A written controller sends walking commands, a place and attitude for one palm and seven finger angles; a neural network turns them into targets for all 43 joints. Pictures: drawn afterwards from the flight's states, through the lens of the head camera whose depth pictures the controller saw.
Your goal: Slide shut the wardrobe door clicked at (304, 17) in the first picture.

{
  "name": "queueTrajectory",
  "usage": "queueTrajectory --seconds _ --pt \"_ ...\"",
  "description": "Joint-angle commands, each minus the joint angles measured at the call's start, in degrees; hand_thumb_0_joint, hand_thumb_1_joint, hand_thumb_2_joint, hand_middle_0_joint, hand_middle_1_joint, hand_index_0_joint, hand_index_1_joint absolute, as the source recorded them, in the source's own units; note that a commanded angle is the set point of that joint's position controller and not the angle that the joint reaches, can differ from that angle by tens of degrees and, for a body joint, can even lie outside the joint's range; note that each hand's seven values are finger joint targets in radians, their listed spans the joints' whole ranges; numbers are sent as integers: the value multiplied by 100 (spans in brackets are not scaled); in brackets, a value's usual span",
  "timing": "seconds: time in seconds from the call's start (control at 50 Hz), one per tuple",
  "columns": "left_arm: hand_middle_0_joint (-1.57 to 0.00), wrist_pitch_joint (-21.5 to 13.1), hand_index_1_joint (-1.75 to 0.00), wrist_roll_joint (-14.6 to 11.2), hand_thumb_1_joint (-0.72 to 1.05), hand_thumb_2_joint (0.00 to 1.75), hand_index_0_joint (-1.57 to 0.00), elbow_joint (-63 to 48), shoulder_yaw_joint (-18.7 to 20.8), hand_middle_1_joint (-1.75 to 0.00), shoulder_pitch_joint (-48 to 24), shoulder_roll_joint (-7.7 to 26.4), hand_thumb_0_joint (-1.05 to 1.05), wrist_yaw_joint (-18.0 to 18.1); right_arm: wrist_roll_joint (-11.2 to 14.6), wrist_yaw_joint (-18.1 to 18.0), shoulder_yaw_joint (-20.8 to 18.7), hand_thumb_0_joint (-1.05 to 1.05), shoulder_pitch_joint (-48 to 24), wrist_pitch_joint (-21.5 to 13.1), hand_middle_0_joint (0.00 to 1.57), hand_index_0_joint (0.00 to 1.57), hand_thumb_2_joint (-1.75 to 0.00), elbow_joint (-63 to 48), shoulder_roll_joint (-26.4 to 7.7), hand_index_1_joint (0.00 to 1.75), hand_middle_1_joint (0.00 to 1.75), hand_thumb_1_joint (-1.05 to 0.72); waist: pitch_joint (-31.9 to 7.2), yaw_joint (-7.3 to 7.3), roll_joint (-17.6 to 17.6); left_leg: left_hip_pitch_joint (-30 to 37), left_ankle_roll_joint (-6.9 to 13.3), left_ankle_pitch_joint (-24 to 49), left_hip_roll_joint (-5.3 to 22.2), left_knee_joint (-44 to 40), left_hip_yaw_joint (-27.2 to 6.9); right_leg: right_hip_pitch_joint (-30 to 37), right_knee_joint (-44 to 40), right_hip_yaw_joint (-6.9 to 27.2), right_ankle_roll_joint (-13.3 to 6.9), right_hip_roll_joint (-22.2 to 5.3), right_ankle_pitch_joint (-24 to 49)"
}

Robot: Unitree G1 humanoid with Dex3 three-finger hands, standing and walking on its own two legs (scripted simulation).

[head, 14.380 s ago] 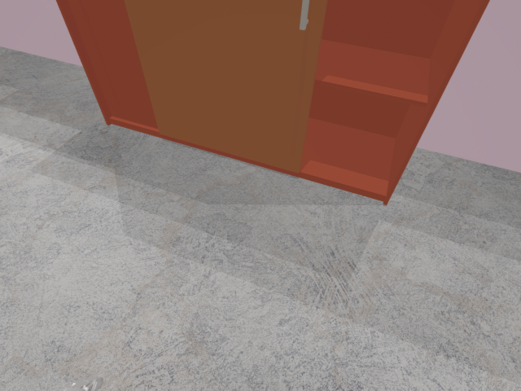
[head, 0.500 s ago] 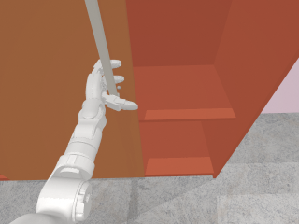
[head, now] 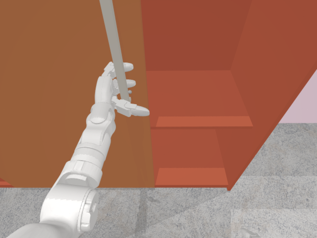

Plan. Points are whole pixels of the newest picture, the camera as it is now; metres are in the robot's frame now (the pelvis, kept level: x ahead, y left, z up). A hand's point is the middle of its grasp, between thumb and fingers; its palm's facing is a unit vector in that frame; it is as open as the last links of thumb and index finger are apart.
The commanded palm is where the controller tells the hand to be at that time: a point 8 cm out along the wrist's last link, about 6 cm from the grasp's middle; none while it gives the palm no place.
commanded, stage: grip the handle and tug to test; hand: left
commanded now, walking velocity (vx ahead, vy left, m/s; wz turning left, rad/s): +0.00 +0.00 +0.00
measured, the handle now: (120, 62) +0.50 +0.10 +0.20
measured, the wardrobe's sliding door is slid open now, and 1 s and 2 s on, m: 0.47 0.47 0.47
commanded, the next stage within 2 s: tug the door sideways, standing still in 1.46 s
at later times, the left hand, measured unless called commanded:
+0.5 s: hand (131, 90) +0.45 +0.07 +0.15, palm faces -0.02 -1.00 +0.00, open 9.1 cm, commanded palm +0.42 +0.13 +0.15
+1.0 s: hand (130, 90) +0.45 +0.07 +0.15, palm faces -0.01 -1.00 +0.01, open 5.2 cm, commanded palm +0.43 +0.12 +0.15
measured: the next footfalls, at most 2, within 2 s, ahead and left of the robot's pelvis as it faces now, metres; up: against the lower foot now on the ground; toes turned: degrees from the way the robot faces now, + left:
none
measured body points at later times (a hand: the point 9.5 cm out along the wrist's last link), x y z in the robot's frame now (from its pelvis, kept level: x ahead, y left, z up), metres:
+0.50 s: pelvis +0.01 +0.00 +0.00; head +0.03 -0.01 +0.45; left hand +0.45 +0.12 +0.15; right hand +0.07 -0.25 -0.13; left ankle +0.01 +0.12 -0.73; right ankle -0.02 -0.10 -0.73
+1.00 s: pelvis +0.01 +0.00 +0.00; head +0.03 -0.01 +0.45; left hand +0.44 +0.13 +0.15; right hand +0.10 -0.25 -0.12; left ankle +0.01 +0.12 -0.73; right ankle -0.02 -0.10 -0.73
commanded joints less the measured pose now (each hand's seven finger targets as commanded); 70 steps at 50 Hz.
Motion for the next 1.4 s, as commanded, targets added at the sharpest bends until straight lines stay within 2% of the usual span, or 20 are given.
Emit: queueTrajectory --seconds 0.0,0.16,0.2,0.24,0.28,0.4,0.44,0.5,0.62,0.7,0.74,0.8,0.86,1.0,1.08,1.12,1.18,1.2,1.32,1.38 --pt "-30 -494 -120 33 -50 30 -30 -1057 182 -120 -2898 817 0 25 -11 -30 -275 0 122 -205 20 20 -90 -572 -689 30 30 -90 -1622 -67 -545 1073 226 1069 -173 -102 -106 29 -457 76 128 40 1776" --pt "-33 -633 -125 14 -17 44 -33 -1128 210 -125 -3068 803 0 -22 -11 -6 -295 0 232 -237 20 20 -90 -556 -674 30 30 -90 -2007 -94 -298 1267 213 1395 -161 -26 -93 62 -353 86 118 71 2098" --pt "-35 -592 -126 28 -8 48 -35 -933 370 -126 -2737 975 0 -23 -23 -6 -312 0 291 -211 20 20 -90 -527 -712 30 30 -90 -1866 -27 -532 1082 213 1407 -148 -47 -100 169 -366 54 113 72 2108" --pt "-35 -592 -127 21 1 52 -35 -1148 97 -127 -2875 637 0 -53 0 14 -321 0 257 -231 20 20 -90 -568 -675 30 30 -90 -1823 -98 -417 1172 223 1367 -149 -47 -60 11 -384 58 136 92 2104" --pt "-36 -552 -129 21 11 56 -36 -1095 341 -129 -2843 938 0 -23 -2 -2 -332 0 297 -222 20 20 -90 -525 -707 30 30 -90 -1807 -61 -451 1123 226 1352 -143 -49 -60 65 -396 81 133 90 2104" --pt "-40 -518 -133 55 39 68 -40 -1347 291 -133 -2524 878 0 18 -20 19 -342 0 285 -202 20 20 -90 -550 -684 30 30 -90 -1863 15 -413 1177 216 1615 -136 -63 -46 245 -377 50 111 80 2302" --pt "-41 -485 -134 65 48 72 -41 -1467 134 -134 -2773 726 0 23 -12 30 -332 0 263 -211 20 20 -90 -555 -670 30 30 -90 -1781 -83 -331 1220 226 1517 -144 -68 -43 90 -401 60 133 89 2253" --pt "-42 -417 -136 52 62 78 -42 -1294 412 -136 -2587 1044 0 51 -30 2 -327 0 277 -159 20 20 -90 -540 -718 30 30 -90 -1727 -10 -584 1075 231 1442 -150 -96 -47 264 -425 63 128 69 2217" --pt "-45 -453 -140 51 90 90 -45 -1483 119 -140 -2729 729 0 -24 1 0 -302 0 174 -159 20 20 -90 -617 -658 30 30 -90 -1771 -73 -298 1220 228 1474 -159 -73 -27 142 -403 79 127 75 2266" --pt "-45 -424 -140 0 90 90 -45 -1407 172 -140 -2517 768 0 -34 -12 -3 -323 0 184 -163 20 20 -90 -603 -686 30 30 -90 -1818 -41 -456 1237 228 1544 -156 -47 -54 207 -404 61 122 67 2299" --pt "-45 -408 -140 -3 90 90 -45 -1535 -71 -140 -2659 463 0 -43 9 18 -311 0 144 -178 20 20 -90 -636 -646 30 30 -90 -1808 -92 -363 1311 231 1568 -161 -33 -62 73 -389 44 130 81 2319" --pt "-45 -351 -140 41 90 90 -45 -1309 278 -140 -2618 903 0 38 -24 -4 -308 0 170 -134 20 20 -90 -594 -694 30 30 -90 -1694 -32 -545 1088 239 1424 -173 -51 -48 191 -416 74 141 46 2240" --pt "-45 -372 -140 82 90 90 -45 -1355 -27 -140 -2815 580 0 7 -2 -1 -297 0 153 -132 20 20 -90 -617 -642 30 30 -90 -1711 -124 -458 1187 239 1426 -175 -29 -58 34 -391 69 144 64 2226" --pt "-45 -410 -140 67 90 90 -45 -1283 54 -140 -2907 683 0 25 -30 3 -313 0 209 -134 20 20 -90 -588 -665 30 30 -90 -1832 -112 -476 1207 240 1451 -181 -2 -92 88 -381 63 128 48 2177" --pt "-45 -410 -140 25 90 90 -45 -1313 26 -140 -2712 626 0 -39 6 7 -294 0 161 -153 20 20 -90 -641 -656 30 30 -90 -1781 -81 -497 1142 239 1340 -188 -29 -78 91 -393 75 135 69 2157" --pt "-45 -414 -140 32 90 90 -45 -1336 239 -140 -2459 838 0 -24 3 11 -296 0 145 -144 20 20 -90 -674 -674 30 30 -90 -1792 20 -429 1122 240 1377 -182 -59 -53 179 -388 86 126 66 2205" --pt "-45 -386 -140 -37 90 90 -45 -1692 -46 -140 -2098 429 0 -88 18 46 -306 0 75 -194 20 20 -90 -778 -627 30 30 -90 -1909 60 -376 1278 232 1596 -172 -46 -41 232 -367 45 117 85 2385" --pt "-45 -365 -140 -15 90 90 -45 -1637 76 -140 -1927 618 0 -75 2 48 -308 0 93 -171 20 20 -90 -769 -661 30 30 -90 -1862 117 -404 1192 217 1604 -165 -70 -50 356 -370 29 96 61 2358" --pt "-45 -190 -140 -42 90 90 -45 -2263 61 -140 -1298 517 0 -64 19 83 -332 0 22 -176 20 20 -90 -912 -654 30 30 -90 -1892 193 -517 1303 231 1937 -148 -98 12 497 -363 19 126 91 2792" --pt "-45 -64 -140 -52 90 90 -45 -2863 -159 -140 -887 290 0 -103 25 115 -337 0 -78 -177 20 20 -90 -1030 -602 30 30 -90 -2064 237 -302 1495 222 2363 -149 -74 59 668 -316 9 129 75 3250"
